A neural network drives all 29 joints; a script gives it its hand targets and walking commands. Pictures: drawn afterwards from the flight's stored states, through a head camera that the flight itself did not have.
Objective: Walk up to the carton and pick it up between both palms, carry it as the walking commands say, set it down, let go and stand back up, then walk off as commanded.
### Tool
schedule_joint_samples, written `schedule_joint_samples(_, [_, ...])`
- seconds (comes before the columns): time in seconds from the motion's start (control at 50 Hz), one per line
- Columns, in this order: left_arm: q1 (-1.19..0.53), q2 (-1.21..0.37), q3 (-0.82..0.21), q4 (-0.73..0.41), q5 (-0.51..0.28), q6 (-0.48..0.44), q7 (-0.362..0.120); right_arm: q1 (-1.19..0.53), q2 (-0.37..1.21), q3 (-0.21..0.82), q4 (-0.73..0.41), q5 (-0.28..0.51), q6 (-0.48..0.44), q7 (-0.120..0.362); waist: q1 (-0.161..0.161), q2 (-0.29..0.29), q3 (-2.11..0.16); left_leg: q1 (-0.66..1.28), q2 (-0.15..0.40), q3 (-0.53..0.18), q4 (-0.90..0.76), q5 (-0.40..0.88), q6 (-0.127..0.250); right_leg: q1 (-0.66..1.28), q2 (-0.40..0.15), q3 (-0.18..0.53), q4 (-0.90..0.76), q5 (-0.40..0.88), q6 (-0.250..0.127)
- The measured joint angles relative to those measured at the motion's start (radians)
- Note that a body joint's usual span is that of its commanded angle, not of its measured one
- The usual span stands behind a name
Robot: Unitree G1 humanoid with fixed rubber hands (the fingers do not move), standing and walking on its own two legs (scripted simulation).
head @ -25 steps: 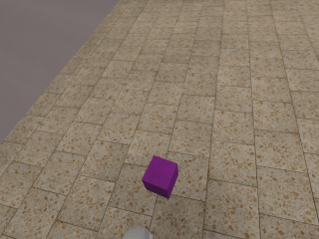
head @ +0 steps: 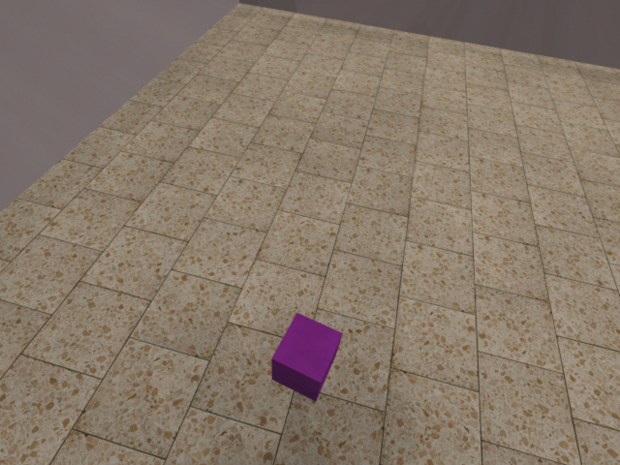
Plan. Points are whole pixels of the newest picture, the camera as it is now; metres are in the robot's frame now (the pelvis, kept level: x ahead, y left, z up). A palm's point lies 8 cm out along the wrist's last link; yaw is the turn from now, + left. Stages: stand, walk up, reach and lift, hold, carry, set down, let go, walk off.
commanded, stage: walk up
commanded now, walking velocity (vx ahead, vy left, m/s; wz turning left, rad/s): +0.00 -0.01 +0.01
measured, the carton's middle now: (306, 356) +0.54 -0.01 -0.70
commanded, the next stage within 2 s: none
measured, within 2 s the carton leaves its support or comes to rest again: neither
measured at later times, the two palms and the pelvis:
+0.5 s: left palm out of the picture -0.08 +0.20 -0.15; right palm out of the picture -0.04 -0.22 -0.15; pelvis -0.02 +0.00 -0.01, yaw +0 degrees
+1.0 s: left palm out of the picture -0.05 +0.18 -0.15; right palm out of the picture -0.04 -0.22 -0.15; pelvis -0.01 -0.02 -0.01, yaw +0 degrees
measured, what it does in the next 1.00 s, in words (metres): steps on the spot: right foot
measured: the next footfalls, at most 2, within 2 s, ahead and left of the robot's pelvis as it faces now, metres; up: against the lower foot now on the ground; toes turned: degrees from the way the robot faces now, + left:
right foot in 0.20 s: -0.02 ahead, -0.12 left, +0.00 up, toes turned -2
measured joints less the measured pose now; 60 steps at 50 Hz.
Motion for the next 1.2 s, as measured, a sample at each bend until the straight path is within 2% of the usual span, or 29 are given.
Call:
schedule_joint_samples(0.12, [0.013, -0.017, -0.011, 0.025, -0.002, -0.004, 0.009, 0.015, -0.002, -0.002, 0.016, 0.001, 0.010, -0.001, -0.008, 0.007, -0.015, -0.025, -0.032, 0.021, 0.007, 0.004, 0.019, 0.078, 0.009, -0.002, -0.128, -0.028, -0.009])
schedule_joint_samples(0.18, [0.023, -0.025, -0.018, 0.036, -0.002, -0.018, 0.011, 0.024, -0.007, -0.007, 0.025, 0.005, 0.016, 0.000, -0.011, 0.010, -0.018, -0.036, -0.049, 0.034, 0.016, 0.004, 0.023, 0.134, 0.005, -0.012, -0.269, 0.059, -0.024])
schedule_joint_samples(0.22, [0.034, -0.036, -0.025, 0.047, 0.004, -0.029, 0.011, 0.030, -0.015, -0.015, 0.035, 0.012, 0.020, 0.004, -0.017, 0.021, -0.019, -0.037, -0.055, 0.038, 0.015, 0.006, 0.021, 0.154, 0.000, -0.012, -0.320, 0.098, -0.011])
schedule_joint_samples(0.28, [0.051, -0.052, -0.035, 0.057, 0.005, -0.046, 0.008, 0.043, -0.023, -0.024, 0.049, 0.013, 0.023, 0.008, -0.029, 0.041, -0.017, -0.027, -0.055, 0.028, -0.012, 0.026, 0.018, 0.161, 0.003, -0.019, -0.336, 0.103, 0.007])
schedule_joint_samples(0.38, [0.068, -0.065, -0.048, 0.065, 0.001, -0.062, 0.011, 0.062, -0.024, -0.030, 0.074, 0.005, 0.022, 0.015, -0.037, 0.048, -0.009, -0.025, -0.050, 0.017, -0.019, 0.037, 0.013, 0.167, 0.010, -0.027, -0.348, 0.111, 0.001])
schedule_joint_samples(0.76, [0.075, -0.095, -0.064, 0.052, -0.003, -0.084, 0.016, 0.079, 0.006, -0.021, 0.123, 0.001, 0.019, 0.013, -0.039, 0.054, -0.006, -0.037, -0.026, -0.004, 0.020, 0.017, -0.012, 0.176, 0.035, -0.038, -0.349, 0.105, -0.025])
schedule_joint_samples(1.2, [0.070, -0.097, -0.053, 0.052, -0.004, -0.090, 0.019, 0.086, 0.023, -0.014, 0.156, 0.001, 0.010, 0.004, -0.035, 0.042, 0.003, -0.012, -0.022, -0.007, 0.026, -0.014, -0.027, 0.208, 0.041, -0.031, -0.363, 0.085, -0.035])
